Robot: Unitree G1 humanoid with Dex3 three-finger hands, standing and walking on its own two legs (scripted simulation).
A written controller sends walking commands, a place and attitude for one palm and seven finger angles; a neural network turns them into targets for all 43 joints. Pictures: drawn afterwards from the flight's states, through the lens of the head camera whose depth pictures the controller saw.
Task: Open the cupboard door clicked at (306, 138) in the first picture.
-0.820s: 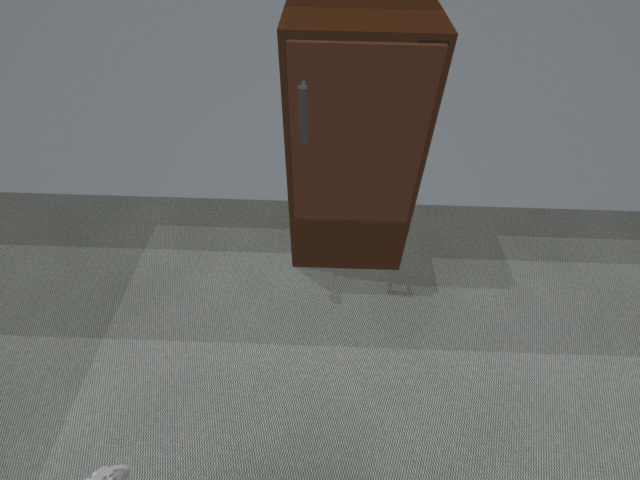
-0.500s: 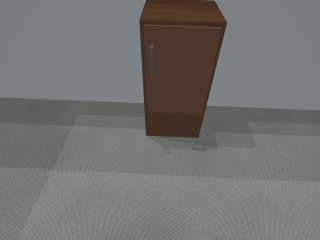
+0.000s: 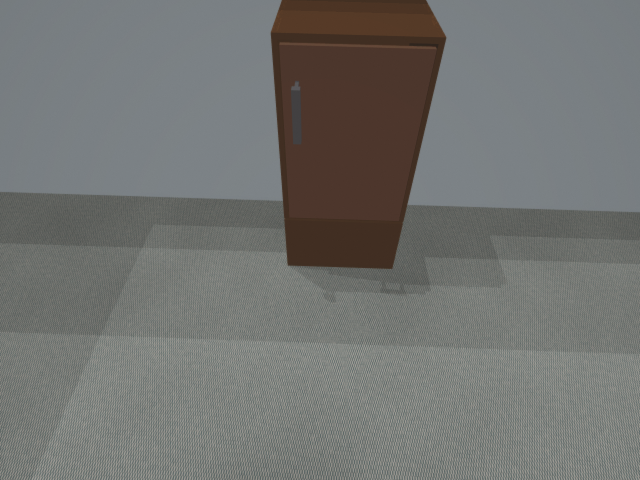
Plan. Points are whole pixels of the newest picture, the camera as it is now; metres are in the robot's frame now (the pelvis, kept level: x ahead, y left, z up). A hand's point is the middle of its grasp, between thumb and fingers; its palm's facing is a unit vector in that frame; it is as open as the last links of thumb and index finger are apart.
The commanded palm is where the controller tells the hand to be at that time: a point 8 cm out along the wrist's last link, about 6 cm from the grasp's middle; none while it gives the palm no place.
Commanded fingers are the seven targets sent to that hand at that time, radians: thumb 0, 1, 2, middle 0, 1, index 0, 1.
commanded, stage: look at it before walking up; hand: left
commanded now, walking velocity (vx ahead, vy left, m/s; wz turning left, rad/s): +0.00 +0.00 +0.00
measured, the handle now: (297, 112) +1.03 +0.12 -0.05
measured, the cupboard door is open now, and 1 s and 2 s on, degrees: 0 0 0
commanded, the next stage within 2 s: take the last steps up to it in 0.62 s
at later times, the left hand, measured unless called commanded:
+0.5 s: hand out of the picture +0.07 +0.24 -0.16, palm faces -0.03 -0.94 -0.33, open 7.4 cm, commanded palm none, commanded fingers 0.00 0.90 0.90 -0.20 -0.30 -0.20 -0.30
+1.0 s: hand out of the picture +0.05 +0.20 -0.18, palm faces -0.03 -0.97 -0.24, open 7.4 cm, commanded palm none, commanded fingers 0.00 0.90 0.90 -0.20 -0.30 -0.20 -0.30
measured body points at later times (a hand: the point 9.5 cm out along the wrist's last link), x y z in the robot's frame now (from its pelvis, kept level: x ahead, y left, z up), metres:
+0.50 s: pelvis +0.01 +0.00 +0.00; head +0.00 +0.00 +0.45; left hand +0.07 +0.29 -0.13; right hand +0.08 -0.30 -0.13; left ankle +0.01 +0.12 -0.74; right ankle +0.01 -0.12 -0.74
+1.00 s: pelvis +0.05 -0.01 -0.01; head +0.03 -0.01 +0.44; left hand +0.06 +0.25 -0.16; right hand +0.07 -0.26 -0.16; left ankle +0.01 +0.12 -0.74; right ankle +0.01 -0.12 -0.74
